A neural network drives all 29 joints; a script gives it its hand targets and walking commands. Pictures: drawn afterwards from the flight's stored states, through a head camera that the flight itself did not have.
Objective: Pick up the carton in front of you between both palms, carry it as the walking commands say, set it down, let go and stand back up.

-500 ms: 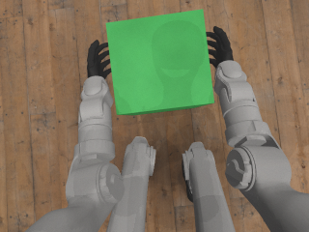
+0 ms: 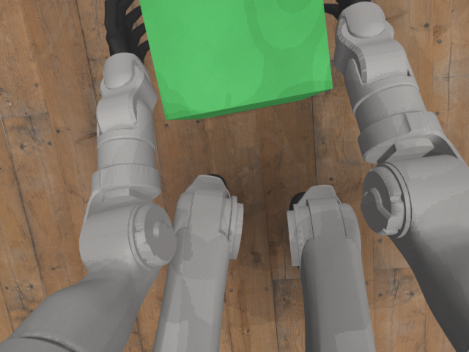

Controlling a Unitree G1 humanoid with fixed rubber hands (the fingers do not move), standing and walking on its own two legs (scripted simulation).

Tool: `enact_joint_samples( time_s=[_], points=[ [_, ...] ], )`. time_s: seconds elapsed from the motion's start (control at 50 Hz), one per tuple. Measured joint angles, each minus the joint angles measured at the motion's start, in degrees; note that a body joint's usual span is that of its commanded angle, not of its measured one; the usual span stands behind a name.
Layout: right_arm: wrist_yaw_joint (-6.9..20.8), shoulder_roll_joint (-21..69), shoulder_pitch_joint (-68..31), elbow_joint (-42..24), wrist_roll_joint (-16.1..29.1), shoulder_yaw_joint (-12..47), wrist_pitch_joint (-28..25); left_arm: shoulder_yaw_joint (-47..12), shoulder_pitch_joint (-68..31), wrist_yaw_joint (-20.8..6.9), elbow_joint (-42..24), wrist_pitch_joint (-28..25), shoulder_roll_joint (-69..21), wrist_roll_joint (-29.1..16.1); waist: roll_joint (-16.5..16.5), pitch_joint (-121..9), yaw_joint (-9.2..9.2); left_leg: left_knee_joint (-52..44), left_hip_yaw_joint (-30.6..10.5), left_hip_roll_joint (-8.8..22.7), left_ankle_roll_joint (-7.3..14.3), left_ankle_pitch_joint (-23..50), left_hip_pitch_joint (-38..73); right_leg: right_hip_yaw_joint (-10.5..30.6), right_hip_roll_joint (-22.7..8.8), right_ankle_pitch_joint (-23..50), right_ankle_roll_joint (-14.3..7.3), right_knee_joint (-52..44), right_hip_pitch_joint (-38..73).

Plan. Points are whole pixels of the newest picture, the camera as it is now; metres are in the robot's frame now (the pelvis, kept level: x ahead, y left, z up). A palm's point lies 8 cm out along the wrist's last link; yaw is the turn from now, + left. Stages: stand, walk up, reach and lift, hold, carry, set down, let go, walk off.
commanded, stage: set down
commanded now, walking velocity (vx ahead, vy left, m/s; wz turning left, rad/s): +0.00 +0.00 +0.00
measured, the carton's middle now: (238, 44) +0.52 +0.06 -0.23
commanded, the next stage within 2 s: none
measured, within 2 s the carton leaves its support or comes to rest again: rests again in 0.68 s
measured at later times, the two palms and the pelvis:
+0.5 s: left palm (138, 58) +0.48 +0.21 -0.18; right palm (346, 17) +0.54 -0.09 -0.19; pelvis +0.01 +0.00 -0.02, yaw +0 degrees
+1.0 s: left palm (137, 59) +0.48 +0.21 -0.19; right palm (345, 19) +0.55 -0.09 -0.20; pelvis +0.00 +0.00 -0.03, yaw +1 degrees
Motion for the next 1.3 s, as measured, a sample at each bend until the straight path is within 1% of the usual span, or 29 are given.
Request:
enact_joint_samples(
  time_s=[0.08, 0.14, 0.38, 0.66, 0.72, 0.82, 1.0, 1.1, 1.16, 1.2, 1.26, 1.3],
  points=[
    [-0.6, -0.8, 0.0, 0.5, 2.1, 2.4, -0.1, -1.1, 0.4, 0.7, 0.4, -0.3, 0.4, -2.3, 0.4, 2.3, 0.00, 2.5, 0.6, 0.3, 0.3, -1.5, 0.9, 0.0, -0.2, -1.6, -0.1, 2.6, 1.0],
    [-0.7, -1.0, 0.0, 1.5, 2.6, 3.1, -0.6, -1.6, 0.6, 0.9, 1.3, -0.7, 0.6, -2.8, 0.4, 1.9, 0.09, 3.6, 0.8, 0.4, 0.4, -2.2, 0.7, -0.1, -0.3, -2.4, -0.3, 3.7, 0.8],
    [-0.4, -1.0, -0.8, 6.2, 1.2, 2.0, -2.2, -0.4, -0.1, -0.3, 5.4, -1.9, 0.8, -0.5, 0.0, 1.9, 0.13, 5.3, 1.1, 0.9, 0.6, -2.9, 0.3, -0.6, -0.7, -2.9, -0.8, 5.4, 0.3],
    [0.2, -2.9, -2.7, 10.1, 1.5, 3.0, -3.7, -1.9, -3.1, -2.0, 10.9, -3.4, 2.8, -0.6, 0.2, 5.5, 0.75, 6.7, 1.7, 1.7, 0.8, -3.1, 1.3, -1.1, -1.7, -2.9, -1.6, 7.1, 0.9],
    [1.2, -2.8, -3.1, 10.4, 1.6, 3.1, -4.0, -1.7, -3.2, -2.2, 11.9, -3.9, 3.6, -0.7, 0.2, 5.8, 0.55, 6.9, 1.7, 1.8, 0.8, -3.2, 1.3, -1.3, -1.9, -3.0, -1.9, 7.4, 0.8],
    [2.2, -2.6, -3.8, 11.1, 0.5, 2.3, -4.2, -1.3, -3.7, -3.1, 13.3, -4.5, 4.5, -0.6, 0.2, 6.1, 0.39, 7.2, 1.8, 2.0, 0.8, -3.1, 1.2, -1.5, -2.3, -2.9, -2.2, 7.7, 0.7],
    [4.3, -3.1, -4.9, 12.0, -2.1, 0.2, -4.4, 0.2, -5.5, -5.0, 15.8, -5.4, 5.2, 1.1, 0.6, 7.0, 0.56, 7.3, 2.1, 2.4, 1.0, -2.6, 1.2, -1.8, -3.1, -2.3, -2.7, 8.0, 0.5],
    [5.7, -4.0, -5.6, 12.4, -2.9, 0.1, -5.2, 1.1, -6.8, -6.1, 17.5, -6.3, 5.6, 2.0, 0.8, 8.1, 0.73, 7.5, 2.3, 2.5, 1.0, -2.3, 1.5, -1.9, -3.5, -2.1, -2.9, 8.3, 0.7],
    [6.0, -4.8, -6.0, 12.7, -2.0, 1.4, -6.1, 0.9, -7.9, -6.2, 19.8, -7.9, 6.1, 1.5, 1.2, 9.4, 0.81, 7.6, 2.5, 2.7, 0.9, -2.1, 1.9, -1.9, -3.8, -2.0, -2.9, 8.5, 1.0],
    [5.4, -5.7, -5.8, 12.8, -0.1, 3.0, -7.0, -0.7, -8.4, -5.2, 22.2, -9.3, 7.0, -0.1, 1.6, 10.5, 0.83, 7.7, 2.7, 2.8, 1.1, -2.0, 2.2, -1.9, -4.2, -2.0, -2.9, 8.6, 1.3],
    [3.7, -8.3, -5.4, 13.1, 4.0, 6.0, -8.1, -3.9, -8.5, -3.0, 25.0, -11.3, 9.1, -4.6, 2.1, 12.0, 0.76, 7.7, 3.2, 3.2, 1.6, -1.9, 2.3, -1.9, -4.9, -2.0, -2.9, 8.7, 1.5],
    [3.1, -10.2, -5.0, 13.0, 7.2, 8.5, -8.7, -6.5, -8.3, -2.2, 26.2, -12.5, 10.8, -8.1, 2.3, 12.6, 0.59, 7.8, 3.6, 3.7, 2.0, -1.8, 2.0, -1.9, -5.5, -2.0, -3.0, 8.9, 1.3]
  ],
)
